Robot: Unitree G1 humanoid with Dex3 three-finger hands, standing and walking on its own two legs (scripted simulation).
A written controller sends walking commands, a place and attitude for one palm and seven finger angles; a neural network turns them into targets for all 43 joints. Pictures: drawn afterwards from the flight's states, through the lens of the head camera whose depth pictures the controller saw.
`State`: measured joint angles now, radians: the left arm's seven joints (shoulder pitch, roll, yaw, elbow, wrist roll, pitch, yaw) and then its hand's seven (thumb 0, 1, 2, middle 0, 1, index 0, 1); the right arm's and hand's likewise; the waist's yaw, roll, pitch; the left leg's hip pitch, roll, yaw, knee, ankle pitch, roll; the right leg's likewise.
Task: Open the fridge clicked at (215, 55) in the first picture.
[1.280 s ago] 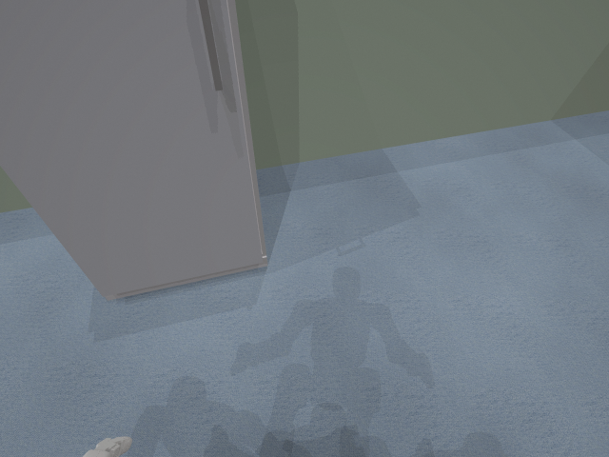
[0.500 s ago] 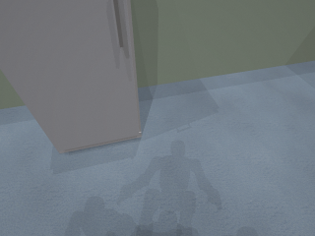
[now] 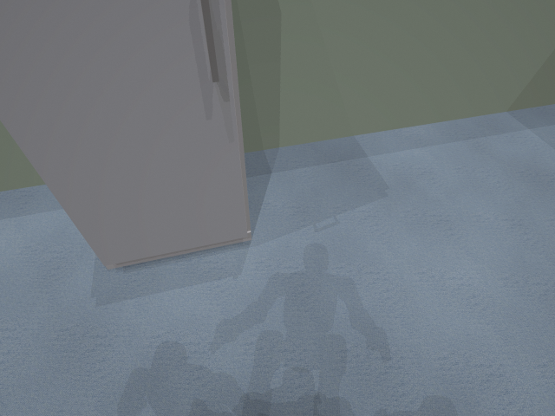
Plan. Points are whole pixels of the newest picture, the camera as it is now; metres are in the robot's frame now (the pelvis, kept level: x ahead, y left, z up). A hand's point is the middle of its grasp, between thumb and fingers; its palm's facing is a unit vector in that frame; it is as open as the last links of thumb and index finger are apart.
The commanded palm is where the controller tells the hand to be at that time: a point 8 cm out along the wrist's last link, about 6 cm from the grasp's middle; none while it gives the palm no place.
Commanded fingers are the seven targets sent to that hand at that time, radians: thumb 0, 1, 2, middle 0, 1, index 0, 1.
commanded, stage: look at it before walking up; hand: right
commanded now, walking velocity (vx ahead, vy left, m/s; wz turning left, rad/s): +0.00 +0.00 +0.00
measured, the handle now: (206, 20) +0.86 +0.22 +0.19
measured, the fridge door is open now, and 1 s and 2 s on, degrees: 0 0 0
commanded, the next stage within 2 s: walk to a spot facing it in 0.26 s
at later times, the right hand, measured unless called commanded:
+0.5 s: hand out of the picture +0.08 -0.24 -0.16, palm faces -0.04 +0.94 -0.34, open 7.4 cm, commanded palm none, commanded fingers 0.00 -0.90 -0.90 0.20 0.30 0.20 0.30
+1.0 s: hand out of the picture +0.06 -0.15 -0.17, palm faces -0.23 +0.94 -0.24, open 7.4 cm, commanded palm none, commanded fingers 0.00 -0.90 -0.90 0.20 0.30 0.20 0.30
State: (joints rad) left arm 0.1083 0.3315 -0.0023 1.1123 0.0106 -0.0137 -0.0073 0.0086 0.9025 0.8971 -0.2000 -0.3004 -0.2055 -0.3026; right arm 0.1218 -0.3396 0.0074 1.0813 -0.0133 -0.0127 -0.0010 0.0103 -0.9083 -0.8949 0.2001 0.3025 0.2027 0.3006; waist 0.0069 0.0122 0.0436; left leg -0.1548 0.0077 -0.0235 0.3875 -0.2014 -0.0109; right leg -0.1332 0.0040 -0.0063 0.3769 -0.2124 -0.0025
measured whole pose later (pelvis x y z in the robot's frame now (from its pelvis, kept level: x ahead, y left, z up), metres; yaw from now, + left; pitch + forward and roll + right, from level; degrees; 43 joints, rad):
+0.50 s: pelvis +0.01 +0.00 +0.00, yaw +2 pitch -2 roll +0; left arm 0.09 0.32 0.01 1.08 0.01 0.00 0.01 0.01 0.90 0.90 -0.20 -0.30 -0.21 -0.30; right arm 0.14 -0.33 -0.01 1.06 -0.01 0.01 -0.01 0.01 -0.91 -0.90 0.20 0.30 0.20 0.30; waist -0.01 0.01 0.05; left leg -0.17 0.00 -0.05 0.42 -0.22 -0.01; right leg -0.13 -0.01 -0.04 0.40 -0.24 0.00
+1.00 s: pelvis -0.02 +0.03 -0.01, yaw +17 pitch +1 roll -2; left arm 0.13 0.23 0.06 0.95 0.02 0.05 0.02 0.01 0.91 0.90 -0.20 -0.30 -0.20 -0.30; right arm 0.28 -0.18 -0.05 0.93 -0.02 0.03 0.00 0.01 -0.91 -0.89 0.20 0.30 0.20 0.30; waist -0.03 0.00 0.09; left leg -0.30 -0.08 -0.07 0.48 -0.19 0.07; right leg -0.47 -0.04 0.01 1.07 -0.36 0.08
